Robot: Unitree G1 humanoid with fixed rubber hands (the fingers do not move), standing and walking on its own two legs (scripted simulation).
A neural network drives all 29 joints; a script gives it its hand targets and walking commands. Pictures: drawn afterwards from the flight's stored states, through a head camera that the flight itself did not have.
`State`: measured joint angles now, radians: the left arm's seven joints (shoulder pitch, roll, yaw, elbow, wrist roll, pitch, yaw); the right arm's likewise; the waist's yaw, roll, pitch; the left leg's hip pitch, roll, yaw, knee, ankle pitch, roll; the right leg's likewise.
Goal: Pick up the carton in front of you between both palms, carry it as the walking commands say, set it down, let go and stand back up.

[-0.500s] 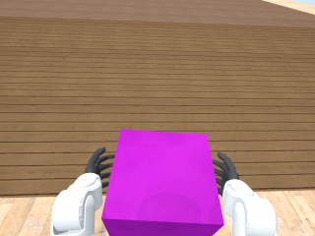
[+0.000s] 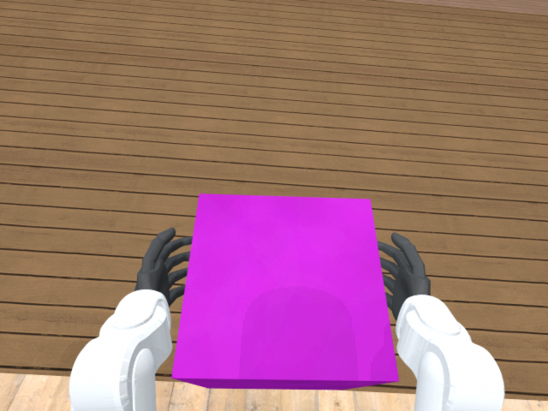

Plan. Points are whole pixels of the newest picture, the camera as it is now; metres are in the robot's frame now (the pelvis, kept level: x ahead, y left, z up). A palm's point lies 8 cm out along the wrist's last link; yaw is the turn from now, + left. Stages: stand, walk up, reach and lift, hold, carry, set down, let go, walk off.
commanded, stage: carry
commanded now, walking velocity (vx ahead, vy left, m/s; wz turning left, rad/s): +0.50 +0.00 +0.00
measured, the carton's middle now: (279, 304) +0.28 +0.03 +0.05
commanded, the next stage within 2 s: none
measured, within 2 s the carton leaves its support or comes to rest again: neither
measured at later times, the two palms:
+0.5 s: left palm (246, 109) +0.68 +0.14 +0.11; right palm (388, 119) +0.70 -0.15 +0.12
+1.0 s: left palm (284, 29) +1.04 +0.10 +0.17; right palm (394, 49) +0.98 -0.19 +0.17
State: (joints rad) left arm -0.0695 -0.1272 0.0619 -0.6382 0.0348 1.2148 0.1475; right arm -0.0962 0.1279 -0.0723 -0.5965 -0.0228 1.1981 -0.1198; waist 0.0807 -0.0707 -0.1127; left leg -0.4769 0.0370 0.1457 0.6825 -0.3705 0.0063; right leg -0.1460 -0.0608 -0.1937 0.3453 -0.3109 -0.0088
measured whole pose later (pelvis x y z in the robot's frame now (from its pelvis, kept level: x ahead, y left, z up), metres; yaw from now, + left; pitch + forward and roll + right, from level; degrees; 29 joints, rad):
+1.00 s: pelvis +0.65 +0.01 +0.03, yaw -2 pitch +7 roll -1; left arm -0.62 -0.10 0.29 -0.30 0.03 1.21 0.14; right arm -0.57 0.11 -0.23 -0.34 0.00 1.20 -0.20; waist -0.15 0.01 0.05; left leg -0.31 -0.02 0.06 0.48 -0.47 0.08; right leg -0.74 0.01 -0.04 1.29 -0.50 -0.04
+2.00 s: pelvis +1.23 -0.04 +0.12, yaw +0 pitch +5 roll -1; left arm -0.63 -0.10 0.27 -0.10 0.13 1.25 0.14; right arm -0.67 0.03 -0.27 -0.01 0.02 1.24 -0.16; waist 0.05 -0.01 -0.06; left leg -0.49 0.00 -0.02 1.27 -0.53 0.04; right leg -0.50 0.02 -0.11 0.66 -0.42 -0.04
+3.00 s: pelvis +1.81 -0.03 +0.21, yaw +0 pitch +6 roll +1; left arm -0.72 -0.04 0.25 -0.06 -0.01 1.23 0.20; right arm -0.63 0.12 -0.29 -0.16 -0.13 1.25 -0.13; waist 0.10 -0.04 -0.08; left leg -0.63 0.00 0.11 0.72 -0.37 0.07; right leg -0.20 -0.02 -0.08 0.50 -0.55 -0.01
